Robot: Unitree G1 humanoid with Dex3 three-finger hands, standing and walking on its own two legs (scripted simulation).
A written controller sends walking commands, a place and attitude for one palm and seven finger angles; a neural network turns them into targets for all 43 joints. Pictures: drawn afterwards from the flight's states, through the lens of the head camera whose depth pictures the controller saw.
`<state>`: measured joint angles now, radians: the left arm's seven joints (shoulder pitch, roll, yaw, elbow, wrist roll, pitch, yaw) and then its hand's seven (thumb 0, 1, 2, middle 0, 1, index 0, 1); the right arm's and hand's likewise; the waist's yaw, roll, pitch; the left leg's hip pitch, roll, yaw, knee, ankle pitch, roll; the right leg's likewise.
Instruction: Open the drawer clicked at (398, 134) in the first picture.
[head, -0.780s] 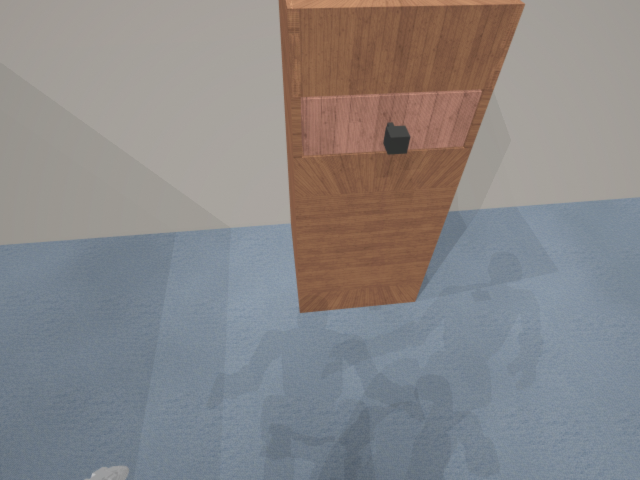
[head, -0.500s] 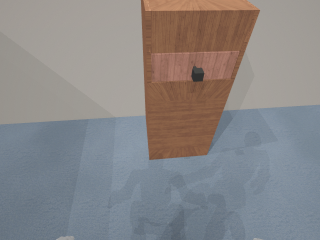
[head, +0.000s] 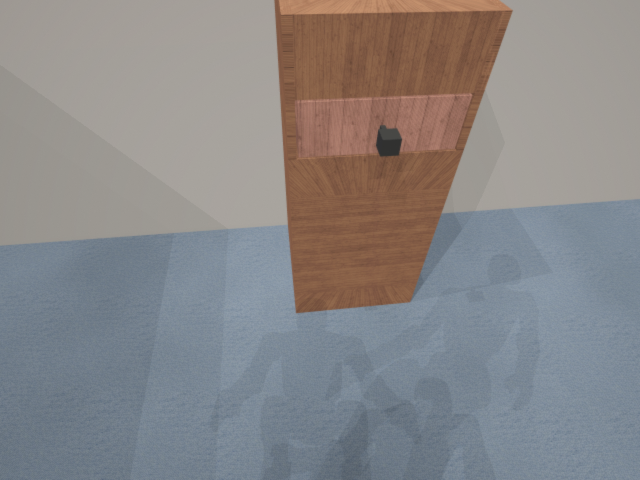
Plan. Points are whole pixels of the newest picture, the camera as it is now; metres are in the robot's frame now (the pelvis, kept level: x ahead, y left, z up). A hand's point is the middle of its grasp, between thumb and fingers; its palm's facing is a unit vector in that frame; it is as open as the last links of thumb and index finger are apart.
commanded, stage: stand and wait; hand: left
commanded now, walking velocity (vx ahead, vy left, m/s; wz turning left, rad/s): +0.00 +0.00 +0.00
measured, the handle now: (386, 137) +0.80 -0.10 -0.01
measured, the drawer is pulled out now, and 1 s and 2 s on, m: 0.00 0.00 0.00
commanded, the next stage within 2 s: look at it before walking up in 0.04 s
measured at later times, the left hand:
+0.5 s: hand out of the picture +0.07 +0.23 -0.16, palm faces -0.02 -0.95 -0.31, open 7.4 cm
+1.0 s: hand out of the picture +0.06 +0.21 -0.17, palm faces -0.06 -0.95 -0.29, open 7.4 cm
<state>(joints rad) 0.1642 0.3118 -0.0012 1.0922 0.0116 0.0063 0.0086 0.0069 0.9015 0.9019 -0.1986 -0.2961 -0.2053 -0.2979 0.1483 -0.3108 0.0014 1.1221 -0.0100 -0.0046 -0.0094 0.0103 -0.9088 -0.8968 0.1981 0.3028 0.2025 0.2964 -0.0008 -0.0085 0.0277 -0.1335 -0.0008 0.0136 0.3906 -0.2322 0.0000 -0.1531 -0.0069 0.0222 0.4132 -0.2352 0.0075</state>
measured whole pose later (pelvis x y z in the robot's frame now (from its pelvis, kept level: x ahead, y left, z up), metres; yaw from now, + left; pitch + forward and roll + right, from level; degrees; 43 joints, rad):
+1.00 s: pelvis -0.01 -0.01 -0.01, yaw -5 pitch -1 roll +1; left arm 0.20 0.27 0.03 1.03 0.02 0.05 0.00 0.01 0.90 0.90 -0.20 -0.30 -0.20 -0.30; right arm 0.14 -0.25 -0.02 1.03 -0.01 0.01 -0.03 0.01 -0.91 -0.90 0.20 0.30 0.20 0.30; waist 0.02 -0.02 0.04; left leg -0.18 0.03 0.10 0.48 -0.29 -0.01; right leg -0.26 0.03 0.10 0.57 -0.28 0.00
